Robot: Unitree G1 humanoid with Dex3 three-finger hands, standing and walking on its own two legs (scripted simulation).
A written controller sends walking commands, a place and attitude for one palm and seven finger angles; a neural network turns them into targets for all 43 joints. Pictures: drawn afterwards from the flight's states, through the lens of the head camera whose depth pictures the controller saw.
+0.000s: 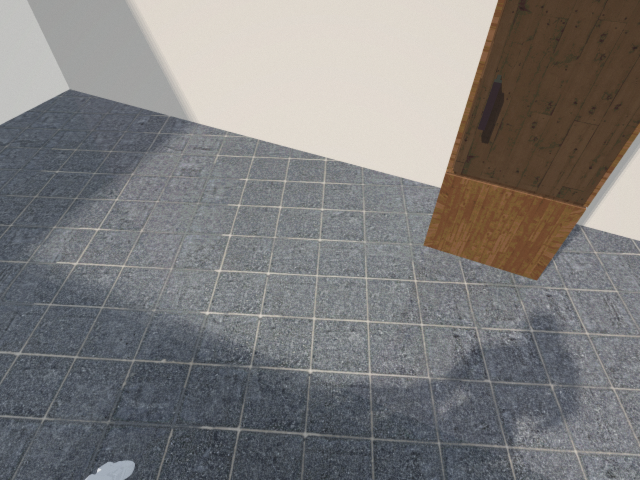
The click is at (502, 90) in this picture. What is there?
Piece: cupboard door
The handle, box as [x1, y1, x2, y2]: [478, 75, 501, 130]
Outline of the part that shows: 501,75 498,75 497,78 494,80 478,126 479,129 484,130 501,80 499,79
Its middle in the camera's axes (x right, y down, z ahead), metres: +0.49 -0.40 +1.13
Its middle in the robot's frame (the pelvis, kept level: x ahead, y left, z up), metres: +1.13 -0.44 -0.07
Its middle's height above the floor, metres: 0.70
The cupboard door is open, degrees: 0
